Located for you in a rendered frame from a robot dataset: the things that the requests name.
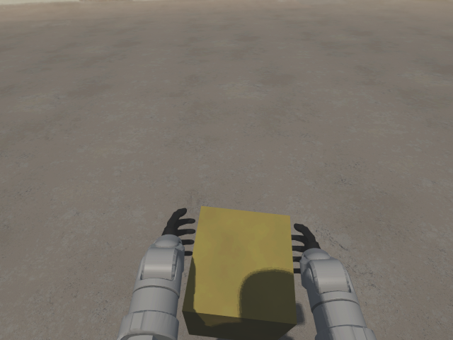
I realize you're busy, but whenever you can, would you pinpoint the robot right forearm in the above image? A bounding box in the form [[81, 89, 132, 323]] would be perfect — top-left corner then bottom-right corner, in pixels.
[[299, 248, 377, 340]]

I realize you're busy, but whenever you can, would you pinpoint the robot right hand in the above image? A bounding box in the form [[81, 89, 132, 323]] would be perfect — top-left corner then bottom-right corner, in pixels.
[[291, 223, 320, 273]]

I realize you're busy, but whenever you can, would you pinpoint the carton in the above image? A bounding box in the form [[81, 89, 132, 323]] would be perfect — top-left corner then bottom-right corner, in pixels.
[[182, 206, 297, 340]]

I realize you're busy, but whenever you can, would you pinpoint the robot left forearm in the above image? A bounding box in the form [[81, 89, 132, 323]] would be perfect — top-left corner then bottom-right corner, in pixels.
[[116, 234, 185, 340]]

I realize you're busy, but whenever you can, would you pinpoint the robot left hand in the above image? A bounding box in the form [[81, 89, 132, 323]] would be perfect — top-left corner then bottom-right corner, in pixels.
[[162, 208, 195, 256]]

